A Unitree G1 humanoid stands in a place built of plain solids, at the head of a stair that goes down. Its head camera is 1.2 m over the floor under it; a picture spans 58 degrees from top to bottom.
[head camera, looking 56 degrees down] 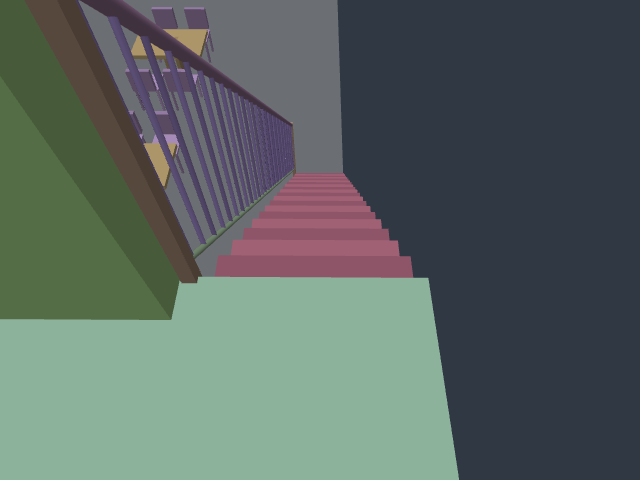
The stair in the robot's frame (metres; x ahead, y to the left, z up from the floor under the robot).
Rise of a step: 0.19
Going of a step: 0.20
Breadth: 0.73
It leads straight ahead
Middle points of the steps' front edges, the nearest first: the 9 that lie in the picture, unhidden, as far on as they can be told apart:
0.67 0.02 0.00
0.87 0.02 -0.19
1.07 0.02 -0.39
1.27 0.02 -0.58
1.48 0.02 -0.77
1.68 0.02 -0.96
1.88 0.02 -1.16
2.08 0.02 -1.35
2.28 0.02 -1.54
